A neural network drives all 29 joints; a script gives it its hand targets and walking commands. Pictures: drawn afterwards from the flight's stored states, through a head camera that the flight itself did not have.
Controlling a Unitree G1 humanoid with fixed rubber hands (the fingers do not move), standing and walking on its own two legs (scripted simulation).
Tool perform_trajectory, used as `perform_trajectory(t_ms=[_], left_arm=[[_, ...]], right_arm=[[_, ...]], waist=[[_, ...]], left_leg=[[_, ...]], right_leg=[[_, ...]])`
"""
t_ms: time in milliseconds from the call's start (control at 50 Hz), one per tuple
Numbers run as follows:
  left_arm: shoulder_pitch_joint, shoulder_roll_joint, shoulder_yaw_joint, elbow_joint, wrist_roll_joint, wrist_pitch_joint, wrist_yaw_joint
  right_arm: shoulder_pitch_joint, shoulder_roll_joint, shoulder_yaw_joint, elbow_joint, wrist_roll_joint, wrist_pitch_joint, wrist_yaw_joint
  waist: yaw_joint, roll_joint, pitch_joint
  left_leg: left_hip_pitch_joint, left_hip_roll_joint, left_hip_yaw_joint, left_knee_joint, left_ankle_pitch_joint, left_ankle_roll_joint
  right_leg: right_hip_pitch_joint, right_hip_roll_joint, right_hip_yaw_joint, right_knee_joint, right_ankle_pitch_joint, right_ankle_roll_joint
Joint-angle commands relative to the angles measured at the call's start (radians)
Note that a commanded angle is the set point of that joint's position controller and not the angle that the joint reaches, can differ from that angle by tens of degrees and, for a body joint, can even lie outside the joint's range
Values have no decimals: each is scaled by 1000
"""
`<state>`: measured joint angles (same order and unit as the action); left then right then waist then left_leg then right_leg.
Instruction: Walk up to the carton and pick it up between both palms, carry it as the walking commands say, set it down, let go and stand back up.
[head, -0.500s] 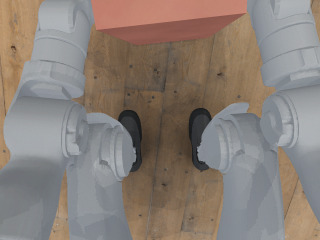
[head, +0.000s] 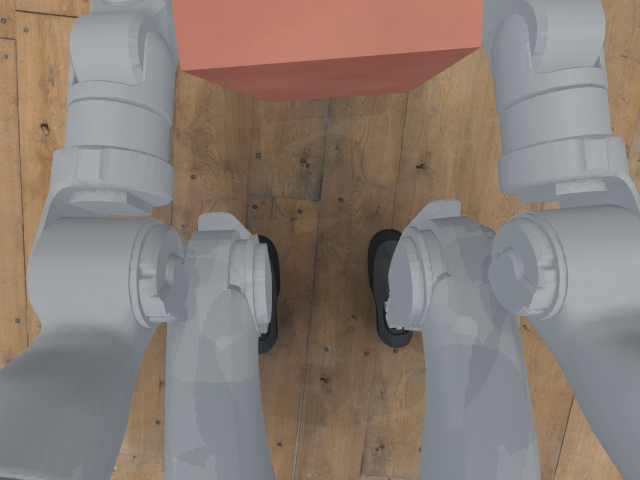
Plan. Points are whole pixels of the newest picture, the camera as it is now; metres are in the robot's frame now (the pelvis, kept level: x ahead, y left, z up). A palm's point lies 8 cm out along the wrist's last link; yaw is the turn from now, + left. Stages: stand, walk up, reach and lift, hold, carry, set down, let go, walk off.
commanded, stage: reach and lift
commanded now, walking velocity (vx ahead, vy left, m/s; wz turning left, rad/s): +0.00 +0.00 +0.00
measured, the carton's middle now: out of the picture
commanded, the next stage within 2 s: none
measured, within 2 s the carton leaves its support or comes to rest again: neither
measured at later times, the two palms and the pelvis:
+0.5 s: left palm out of the picture +0.54 +0.15 -0.03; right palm out of the picture +0.54 -0.13 -0.02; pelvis -0.01 +0.00 +0.06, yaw +0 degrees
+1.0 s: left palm out of the picture +0.51 +0.15 +0.04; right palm out of the picture +0.51 -0.13 +0.05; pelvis -0.02 +0.00 +0.11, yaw +0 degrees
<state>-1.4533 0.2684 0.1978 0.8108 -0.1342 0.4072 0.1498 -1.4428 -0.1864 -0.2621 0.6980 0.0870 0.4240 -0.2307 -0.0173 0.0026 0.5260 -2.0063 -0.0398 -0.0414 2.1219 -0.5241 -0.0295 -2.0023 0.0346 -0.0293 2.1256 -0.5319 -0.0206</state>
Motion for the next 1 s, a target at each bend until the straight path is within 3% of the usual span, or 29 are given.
perform_trajectory(t_ms=[0, 20, 60, 80, 100, 140, 160, 180, 220, 260, 280, 300, 340, 360, 400, 420, 480, 520, 620, 640, 660, 720, 780, 800, 820, 860, 920, 960, 980], left_arm=[[-987, -1128, -400, -458, -73, -24, -242], [-949, -1120, -370, -396, -39, -12, -256], [-898, -1129, -351, -420, -24, -21, -253], [-928, -1101, -305, -388, -10, -23, -260], [-876, -1129, -300, -335, -2, -19, -265], [-848, -1184, -345, -344, -26, -17, -277], [-824, -1167, -339, -342, -9, -14, -278], [-943, -1141, -389, -495, -59, -29, -272], [-926, -1135, -355, -411, -36, -18, -270], [-984, -1157, -418, -516, -58, -9, -280], [-928, -1134, -341, -389, -18, 9, -288], [-936, -1139, -391, -520, -33, -4, -283], [-874, -1173, -411, -464, -46, 10, -284], [-824, -1157, -335, -387, 2, 18, -285], [-880, -1198, -418, -495, -59, 26, -287], [-826, -1154, -386, -462, -35, 27, -283], [-880, -1219, -455, -503, -64, 37, -275], [-849, -1229, -459, -539, -68, 32, -272], [-870, -1157, -401, -464, -27, 24, -282], [-776, -1223, -393, -435, -18, 28, -277], [-794, -1212, -428, -503, -43, 33, -270], [-866, -1203, -468, -575, -61, 26, -266], [-763, -1229, -445, -401, -8, 49, -287], [-711, -1270, -413, -364, -15, 53, -289], [-689, -1283, -423, -373, -10, 53, -289], [-729, -1257, -468, -469, -40, 37, -284], [-795, -1256, -451, -485, -48, 39, -282], [-856, -1189, -500, -597, -65, 42, -271], [-840, -1213, -494, -575, -76, 47, -270]], right_arm=[[-760, 1115, 459, -194, 88, 11, 366], [-786, 1142, 454, -170, 98, 8, 363], [-747, 1196, 459, -165, 100, 8, 372], [-675, 1205, 399, -29, 67, 26, 370], [-758, 1187, 428, -118, 73, 8, 372], [-770, 1149, 441, -195, 57, -6, 370], [-772, 1163, 456, -186, 63, -1, 370], [-801, 1191, 507, -255, 105, -4, 370], [-772, 1147, 450, -157, 64, 4, 356], [-694, 1206, 458, -170, 66, 24, 362], [-766, 1171, 437, -123, 57, 33, 357], [-700, 1217, 453, -149, 71, 26, 349], [-662, 1225, 479, -190, 68, 36, 344], [-686, 1231, 440, -145, 66, 37, 341], [-749, 1189, 490, -262, 75, 39, 348], [-749, 1204, 506, -264, 88, 41, 342], [-723, 1158, 501, -293, 75, 39, 339], [-655, 1221, 512, -275, 91, 49, 343], [-644, 1204, 469, -178, 47, 48, 348], [-675, 1195, 491, -213, 69, 44, 351], [-725, 1215, 547, -327, 99, 38, 355], [-599, 1235, 524, -240, 86, 52, 349], [-587, 1238, 449, -180, 36, 48, 352], [-669, 1225, 504, -253, 69, 41, 349], [-535, 1237, 459, -153, 49, 53, 360], [-610, 1241, 524, -286, 72, 40, 355], [-640, 1240, 514, -265, 72, 52, 355], [-712, 1221, 581, -396, 118, 53, 333], [-685, 1232, 562, -350, 104, 65, 329]], waist=[[18, 1, -2426], [51, 54, -2366], [86, -12, -2382], [80, 18, -2276], [85, 12, -2292], [49, 19, -2409], [72, 1, -2357], [66, -4, -2524], [37, 14, -2414], [1, 17, -2516], [56, 26, -2342], [66, 70, -2498], [29, -1, -2510], [105, 57, -2397], [23, 28, -2567], [61, 9, -2522], [6, 65, -2591], [32, 68, -2570], [22, 15, -2390], [45, 73, -2441], [58, 25, -2620], [26, 67, -2589], [2, 61, -2410], [35, 73, -2425], [22, 86, -2425], [21, 25, -2513], [23, 66, -2521], [30, 58, -2619], [-1, 22, -2598]], left_leg=[[850, -118, 104, -282, 248, 35], [858, -121, 111, -312, 242, 30], [906, -116, 117, -326, 255, 39], [778, -114, 136, -327, 194, 33], [808, -113, 124, -336, 214, 42], [856, -125, 112, -332, 264, 29], [846, -124, 106, -350, 279, 41], [939, -128, 104, -331, 308, 33], [823, -122, 116, -326, 255, 26], [947, -121, 121, -369, 220, 24], [826, -118, 114, -397, 137, 32], [918, -126, 123, -385, 223, 23], [890, -131, 119, -387, 275, 30], [835, -130, 122, -424, 219, 39], [946, -138, 110, -401, 264, 28], [943, -138, 102, -432, 270, 34], [1047, -143, 95, -450, 280, 18], [1080, -137, 94, -468, 294, 28], [947, -122, 86, -498, 196, 37], [989, -124, 88, -505, 205, 32], [1134, -133, 72, -504, 276, 31], [1103, -129, 83, -518, 273, 21], [1050, -122, 68, -565, 194, 15], [1045, -129, 77, -563, 168, 27], [1075, -127, 74, -571, 206, 15], [1096, -130, 76, -563, 268, 26], [1158, -131, 59, -611, 235, 22], [1194, -138, 75, -597, 267, 31], [1187, -136, 56, -621, 258, 33]], right_leg=[[849, 129, 13, -287, 278, 18], [815, 125, 9, -301, 256, 21], [834, 125, 4, -319, 243, 27], [833, 127, 30, -339, 207, 28], [823, 119, 17, -331, 217, 33], [863, 119, 21, -329, 256, 30], [863, 122, 19, -342, 272, 38], [919, 125, 13, -326, 301, 31], [908, 127, 34, -348, 264, 20], [963, 132, 12, -387, 240, 25], [904, 121, 28, -400, 151, 21], [988, 131, 41, -394, 245, 17], [1051, 134, 42, -416, 299, 27], [1012, 141, 61, -418, 247, 24], [1033, 141, 40, -423, 259, 22], [1056, 137, 26, -423, 295, 29], [1063, 149, 28, -450, 290, 16], [1087, 149, 53, -472, 298, 14], [1049, 134, 63, -519, 212, 25], [1061, 131, 62, -516, 218, 19], [1113, 150, 38, -505, 272, 18], [1138, 146, 65, -534, 291, 12], [1062, 135, 48, -573, 219, 15], [1115, 132, 69, -587, 174, 14], [1081, 131, 57, -588, 220, 12], [1161, 145, 62, -594, 284, 21], [1176, 136, 61, -603, 237, 19], [1284, 138, 91, -627, 273, 21], [1280, 139, 63, -627, 288, 34]])
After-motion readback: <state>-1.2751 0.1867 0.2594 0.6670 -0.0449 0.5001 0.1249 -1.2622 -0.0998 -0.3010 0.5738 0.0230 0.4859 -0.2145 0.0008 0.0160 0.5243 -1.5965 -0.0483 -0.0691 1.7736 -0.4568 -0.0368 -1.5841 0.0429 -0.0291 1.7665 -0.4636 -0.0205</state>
